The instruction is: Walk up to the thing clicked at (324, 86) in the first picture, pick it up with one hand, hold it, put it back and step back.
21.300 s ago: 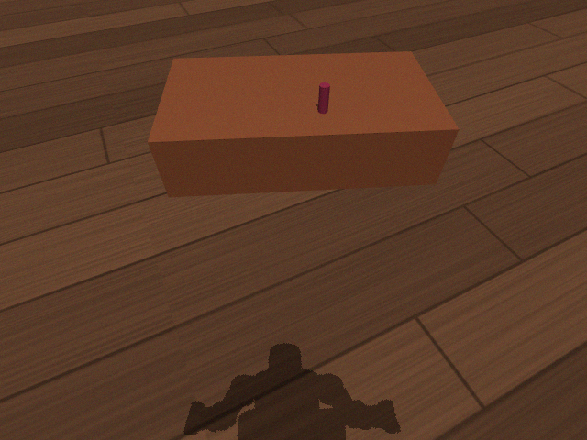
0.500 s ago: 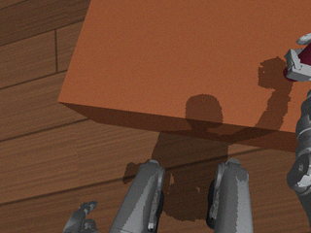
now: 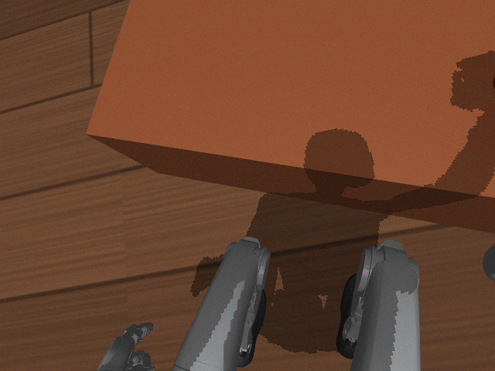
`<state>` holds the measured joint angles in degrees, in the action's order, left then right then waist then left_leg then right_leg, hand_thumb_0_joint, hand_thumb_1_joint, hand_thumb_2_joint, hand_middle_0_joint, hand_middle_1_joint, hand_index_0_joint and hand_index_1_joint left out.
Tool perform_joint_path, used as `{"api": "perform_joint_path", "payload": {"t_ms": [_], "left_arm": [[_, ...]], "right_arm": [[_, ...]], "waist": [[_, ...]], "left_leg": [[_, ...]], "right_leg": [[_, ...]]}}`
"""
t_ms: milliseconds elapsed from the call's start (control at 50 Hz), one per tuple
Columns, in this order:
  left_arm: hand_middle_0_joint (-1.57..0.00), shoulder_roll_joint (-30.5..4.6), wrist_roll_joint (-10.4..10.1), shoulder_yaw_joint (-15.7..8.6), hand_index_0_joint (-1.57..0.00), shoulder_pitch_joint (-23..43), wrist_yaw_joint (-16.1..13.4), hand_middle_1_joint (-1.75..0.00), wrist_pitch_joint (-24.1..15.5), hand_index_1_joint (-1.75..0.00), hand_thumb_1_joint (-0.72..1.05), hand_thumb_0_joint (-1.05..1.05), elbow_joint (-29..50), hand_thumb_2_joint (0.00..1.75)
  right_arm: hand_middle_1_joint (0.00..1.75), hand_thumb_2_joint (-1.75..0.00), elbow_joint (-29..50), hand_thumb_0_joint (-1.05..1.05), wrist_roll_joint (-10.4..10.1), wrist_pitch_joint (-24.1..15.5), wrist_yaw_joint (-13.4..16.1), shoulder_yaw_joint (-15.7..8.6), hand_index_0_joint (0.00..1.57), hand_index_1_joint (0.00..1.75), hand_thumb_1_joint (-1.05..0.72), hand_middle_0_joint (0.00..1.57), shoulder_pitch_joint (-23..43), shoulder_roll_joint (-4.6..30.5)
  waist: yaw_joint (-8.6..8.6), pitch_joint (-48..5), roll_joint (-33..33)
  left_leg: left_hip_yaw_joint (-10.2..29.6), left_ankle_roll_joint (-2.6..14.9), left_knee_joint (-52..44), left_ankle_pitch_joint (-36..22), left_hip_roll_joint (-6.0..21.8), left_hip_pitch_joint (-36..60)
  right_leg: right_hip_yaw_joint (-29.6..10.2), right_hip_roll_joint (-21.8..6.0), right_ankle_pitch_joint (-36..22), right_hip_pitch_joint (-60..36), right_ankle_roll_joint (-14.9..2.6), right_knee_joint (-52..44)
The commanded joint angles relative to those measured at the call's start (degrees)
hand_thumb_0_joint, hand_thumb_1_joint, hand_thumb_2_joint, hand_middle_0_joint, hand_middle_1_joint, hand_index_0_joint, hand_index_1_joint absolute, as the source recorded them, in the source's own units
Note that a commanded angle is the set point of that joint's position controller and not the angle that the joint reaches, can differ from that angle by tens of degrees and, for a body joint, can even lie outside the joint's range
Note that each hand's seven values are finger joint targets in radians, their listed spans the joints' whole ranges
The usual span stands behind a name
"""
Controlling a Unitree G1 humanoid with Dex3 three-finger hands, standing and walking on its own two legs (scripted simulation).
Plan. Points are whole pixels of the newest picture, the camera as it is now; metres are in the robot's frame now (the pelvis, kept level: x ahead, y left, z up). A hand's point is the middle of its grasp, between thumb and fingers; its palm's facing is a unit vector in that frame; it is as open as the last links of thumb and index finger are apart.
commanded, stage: lower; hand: right
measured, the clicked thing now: out of the picture +0.53 -0.32 +0.01
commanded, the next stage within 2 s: loosen in 1.48 s
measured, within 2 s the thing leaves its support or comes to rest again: rests again in 1.26 s
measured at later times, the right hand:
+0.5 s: hand out of the picture +0.54 -0.31 -0.06, palm faces +0.35 +0.94 -0.01, open 5.8 cm
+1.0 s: hand out of the picture +0.56 -0.32 -0.08, palm faces +0.35 +0.94 -0.02, open 5.7 cm
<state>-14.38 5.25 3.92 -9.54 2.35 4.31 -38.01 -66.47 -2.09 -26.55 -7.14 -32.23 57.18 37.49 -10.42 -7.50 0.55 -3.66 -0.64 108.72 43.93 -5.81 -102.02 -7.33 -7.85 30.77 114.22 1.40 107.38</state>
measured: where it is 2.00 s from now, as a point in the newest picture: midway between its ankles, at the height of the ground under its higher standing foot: (296, 334)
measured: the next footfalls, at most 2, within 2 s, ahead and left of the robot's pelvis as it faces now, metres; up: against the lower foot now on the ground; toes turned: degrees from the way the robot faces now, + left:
none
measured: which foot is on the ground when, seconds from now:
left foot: down 0.00-1.00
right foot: down 0.00-1.00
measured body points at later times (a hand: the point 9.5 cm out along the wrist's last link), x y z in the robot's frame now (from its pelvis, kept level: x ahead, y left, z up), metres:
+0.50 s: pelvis -0.01 +0.00 -0.06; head +0.24 -0.06 +0.31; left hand +0.05 +0.28 -0.17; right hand +0.52 -0.36 -0.06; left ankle +0.04 +0.12 -0.45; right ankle +0.10 -0.15 -0.45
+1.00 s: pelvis -0.01 +0.01 -0.09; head +0.25 -0.05 +0.27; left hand +0.02 +0.28 -0.19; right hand +0.53 -0.37 -0.08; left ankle +0.04 +0.12 -0.45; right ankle +0.10 -0.15 -0.45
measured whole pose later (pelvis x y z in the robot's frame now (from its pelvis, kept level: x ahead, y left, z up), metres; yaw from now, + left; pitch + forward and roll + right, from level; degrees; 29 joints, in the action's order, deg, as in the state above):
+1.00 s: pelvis -0.01 +0.01 -0.09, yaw +5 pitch +34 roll +9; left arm -16.8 6.3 10.2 -8.9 1.3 6.2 -35.9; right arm -64.6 -1.7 -19.1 -11.5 -37.6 61.1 51.6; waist -13.2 -0.6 -2.2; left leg -7.2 -0.2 124.9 45.4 -9.0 -115.4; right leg -13.4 -9.0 32.0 128.4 2.9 124.1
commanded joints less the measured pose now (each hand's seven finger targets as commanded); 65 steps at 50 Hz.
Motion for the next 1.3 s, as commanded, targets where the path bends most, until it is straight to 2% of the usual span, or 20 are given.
{"api": "perform_joint_path", "payload": {"t_ms": [0,100,160,340,400,460,500,560,600,660,700,800,880,920,960,1020,1040,1080,1140,1280], "left_arm": [[-0.2,-12.8,0.1,-4.1,-0.19,-11.2,-1.1,-0.3,0.0,-0.31,0.88,0.0,1.4,0.93],[-0.2,-12.6,0.5,-2.5,-0.19,-10.2,-0.7,-0.3,0.3,-0.31,0.89,0.0,2.5,0.92],[-0.2,-13.9,0.8,-2.8,-0.19,-10.8,-0.7,-0.3,0.6,-0.31,0.89,0.0,2.7,0.93],[-0.2,-15.1,1.1,-2.4,-0.19,-11.8,-1.0,-0.3,1.1,-0.31,0.88,0.0,2.3,0.93],[-0.2,-15.3,1.3,-2.1,-0.19,-12.4,-1.3,-0.3,1.4,-0.31,0.89,0.0,1.6,0.93],[-0.2,-15.6,1.2,-1.8,-0.19,-11.9,-1.3,-0.3,1.5,-0.31,0.89,0.0,1.7,0.92],[-0.2,-16.0,1.2,-1.4,-0.19,-12.0,-1.5,-0.3,1.8,-0.31,0.88,0.0,1.2,0.92],[-0.2,-16.3,1.3,-1.0,-0.19,-11.7,-1.6,-0.3,2.0,-0.31,0.89,0.0,1.8,0.92],[-0.2,-15.1,1.1,0.4,-0.19,-11.2,-1.6,-0.3,2.2,-0.31,0.89,0.0,2.3,0.92],[-0.2,-16.7,1.1,-0.3,-0.19,-11.5,-1.9,-0.29,2.1,-0.31,0.89,0.0,1.8,0.92],[-0.2,-16.5,0.9,0.5,-0.19,-11.2,-2.0,-0.29,2.0,-0.3,0.89,0.0,2.7,0.92],[-0.2,-17.1,1.0,0.9,-0.19,-11.7,-2.1,-0.3,2.1,-0.31,0.88,0.0,2.6,0.92],[-0.2,-17.1,1.1,1.0,-0.19,-12.0,-2.2,-0.29,2.2,-0.3,0.88,0.0,2.9,0.92],[-0.2,-16.8,1.1,1.4,-0.19,-11.5,-2.2,-0.3,2.2,-0.31,0.89,0.0,2.4,0.92],[-0.2,-15.7,1.0,2.6,-0.19,-11.2,-2.2,-0.3,2.1,-0.31,0.89,0.0,2.7,0.92],[-0.2,-17.6,1.0,1.1,-0.19,-11.1,-2.4,-0.3,2.4,-0.31,0.88,0.0,2.3,0.92],[-0.2,-16.2,1.0,2.5,-0.19,-10.8,-2.3,-0.3,2.3,-0.31,0.89,0.0,2.8,0.92],[-0.2,-17.8,1.1,1.6,-0.19,-11.1,-2.4,-0.3,2.4,-0.31,0.89,0.0,2.6,0.92],[-0.2,-16.4,1.0,3.0,-0.19,-11.3,-2.2,-0.3,2.5,-0.31,0.88,0.0,2.5,0.92],[-0.2,-18.2,0.9,2.6,-0.19,-10.5,-2.3,-0.29,2.5,-0.31,0.88,0.0,3.4,0.92]], "right_arm": [[1.52,-1.39,13.0,0.0,-0.9,-4.4,-0.3,-0.8,1.49,1.52,-0.69,1.48,24.5,17.3],[1.49,-1.37,7.5,0.0,-0.4,-4.6,-0.9,-1.5,1.46,1.49,-0.62,1.45,21.2,18.0],[1.49,-1.37,12.4,0.0,-0.6,-5.6,-1.3,-3.3,1.46,1.49,-0.63,1.45,24.8,22.4],[1.46,-1.34,14.1,0.0,-0.1,-4.3,-1.5,-2.6,1.43,1.46,-0.64,1.43,27.6,24.0],[1.49,-1.37,19.3,0.0,-0.2,-3.8,-1.5,-3.4,1.46,1.49,-0.66,1.46,31.5,27.4],[1.48,-1.36,13.7,0.0,-0.2,-2.1,-1.7,-3.2,1.45,1.48,-0.65,1.45,27.3,26.0],[1.48,-1.37,15.7,0.0,0.3,-2.1,-1.7,-4.2,1.46,1.49,-0.68,1.45,29.4,29.5],[1.49,-1.38,12.6,0.0,0.1,-0.9,-2.2,-3.7,1.46,1.49,-0.67,1.45,26.5,27.9],[1.47,-1.36,16.3,0.0,0.2,-1.1,-2.2,-4.8,1.44,1.47,-0.65,1.43,29.4,31.1],[1.44,-1.32,12.2,0.0,-0.3,0.1,-3.0,-4.5,1.41,1.44,-0.59,1.4,26.6,30.2],[1.42,-1.3,14.5,0.0,-0.4,0.2,-3.3,-5.8,1.41,1.42,-0.59,1.4,26.6,33.3],[1.4,-1.3,14.1,0.0,-0.9,1.1,-4.4,-5.9,1.38,1.4,-0.62,1.38,26.3,33.8],[1.33,-1.22,18.5,0.0,-1.2,1.5,-4.5,-7.0,1.33,1.33,-0.57,1.32,28.0,36.8],[1.33,-1.22,15.8,0.0,-1.0,2.0,-4.7,-6.2,1.33,1.33,-0.6,1.33,25.9,35.4],[1.3,-1.18,23.7,0.0,-1.3,1.0,-4.4,-7.1,1.32,1.3,-0.59,1.32,30.8,38.1],[1.27,-1.16,15.8,0.0,-1.0,2.5,-4.4,-6.3,1.28,1.27,-0.57,1.28,24.1,36.2],[1.25,-1.15,21.1,0.0,-1.4,1.8,-4.3,-6.8,1.27,1.25,-0.58,1.28,27.5,37.0],[1.26,-1.14,17.2,0.0,-1.6,2.5,-4.5,-6.8,1.3,1.26,-0.58,1.3,24.9,36.3],[1.26,-1.14,17.7,0.0,-1.7,2.9,-4.7,-5.8,1.3,1.26,-0.6,1.31,26.4,35.6],[1.21,-1.1,15.2,0.0,-1.4,4.1,-5.2,-7.1,1.25,1.21,-0.57,1.25,23.6,38.6]], "waist": [[0.01,-40.5,14.7],[-0.32,-35.4,13.6],[0.12,-38.4,16.1],[-0.81,-41.9,19.6],[-0.36,-44.2,22.0],[-0.94,-40.2,18.8],[-0.47,-40.3,20.9],[-1.4,-36.7,18.9],[-0.66,-38.0,19.6],[-2.19,-34.5,17.4],[-0.95,-36.5,18.7],[-1.9,-37.1,19.4],[-0.83,-41.0,21.0],[-1.59,-37.5,20.7],[-0.43,-40.2,23.1],[-1.07,-35.8,21.4],[-1.07,-36.9,21.9],[-1.29,-36.4,22.2],[-2.44,-35.2,21.9],[-1.68,-34.8,21.8]], "left_leg": [[-1.4,1.97,-14.3,-19.5,0.0,8.0],[-2.1,2.03,-11.6,-17.7,-0.4,4.1],[-2.2,2.08,-10.1,-17.6,-0.4,3.9],[-3.6,2.18,-6.2,-16.9,-0.9,0.8],[-3.5,2.22,-5.0,-18.0,-1.0,1.0],[-4.0,1.98,-4.6,-17.0,-1.4,0.0],[-4.1,2.21,-3.8,-16.2,-1.5,-0.1],[-4.9,2.11,-3.0,-15.2,-1.9,-1.5],[-4.7,2.16,-2.8,-15.2,-2.0,-0.9],[-5.3,1.88,-2.6,-14.8,-2.2,-1.0],[-5.1,1.96,-1.9,-15.7,-2.3,-0.3],[-5.8,1.77,-1.2,-16.0,-2.7,-0.2],[-4.9,1.65,-1.1,-18.3,-3.0,2.1],[-5.5,1.63,-0.8,-17.6,-3.1,1.2],[-5.3,1.96,-0.2,-17.8,-3.1,1.0],[-5.6,1.93,-0.4,-16.0,-3.3,-0.1],[-5.9,1.92,0.1,-17.2,-3.2,-0.1],[-6.1,1.93,0.4,-17.3,-3.4,-1.1],[-6.6,1.85,0.5,-18.3,-3.4,-1.0],[-6.7,1.75,0.5,-16.9,-3.6,-0.3]], "right_leg": [[1.2,1.4,-11.7,-40.7,-3.22,-5.9],[0.6,1.2,-9.8,-34.5,-3.53,-3.4],[0.7,1.2,-9.7,-35.0,-3.33,-2.2],[-0.2,0.4,-10.7,-37.8,-2.74,1.4],[0.1,0.3,-11.8,-37.9,-2.6,3.1],[-0.1,0.2,-9.9,-33.7,-2.85,4.2],[0.0,0.3,-8.8,-32.9,-2.74,4.3],[-0.4,0.1,-7.0,-29.9,-2.88,4.8],[-0.1,0.2,-6.5,-29.1,-2.94,5.3],[-0.5,0.0,-4.9,-25.4,-3.19,6.3],[-0.3,-0.1,-6.3,-26.2,-3.24,6.7],[-0.8,-0.3,-6.6,-26.0,-3.17,8.1],[-0.4,-0.6,-9.3,-26.9,-3.23,9.3],[-0.7,-0.7,-8.1,-25.4,-3.21,9.4],[-0.6,-0.7,-8.6,-27.0,-3.09,9.4],[-0.7,-0.8,-6.4,-24.9,-3.11,9.1],[-0.9,-0.9,-7.6,-26.0,-3.05,9.5],[-1.3,-1.1,-8.9,-27.3,-3.08,9.6],[-1.7,-1.1,-9.3,-26.4,-3.15,10.0],[-1.7,-1.0,-7.5,-24.6,-3.26,10.3]]}}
